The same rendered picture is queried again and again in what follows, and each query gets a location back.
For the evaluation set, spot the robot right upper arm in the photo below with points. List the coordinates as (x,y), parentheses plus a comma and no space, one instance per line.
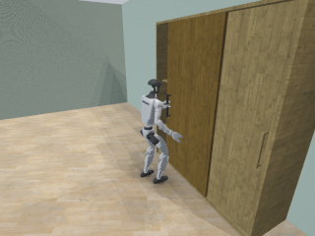
(158,105)

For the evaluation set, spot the humanoid robot torso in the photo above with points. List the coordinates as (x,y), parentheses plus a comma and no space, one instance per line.
(148,116)

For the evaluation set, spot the left robot hand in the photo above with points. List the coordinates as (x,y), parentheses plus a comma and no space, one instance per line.
(165,106)

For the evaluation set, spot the wardrobe door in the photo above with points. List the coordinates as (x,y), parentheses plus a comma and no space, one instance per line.
(257,51)
(195,49)

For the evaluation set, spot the handle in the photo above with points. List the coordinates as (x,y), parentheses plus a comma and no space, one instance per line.
(166,109)
(259,150)

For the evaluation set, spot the left robot foot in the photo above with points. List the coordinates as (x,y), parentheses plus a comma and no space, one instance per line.
(143,174)

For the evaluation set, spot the right robot hand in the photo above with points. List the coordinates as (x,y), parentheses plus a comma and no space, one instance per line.
(176,136)

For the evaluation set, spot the robot right forearm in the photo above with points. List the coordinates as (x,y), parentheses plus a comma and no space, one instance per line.
(164,128)

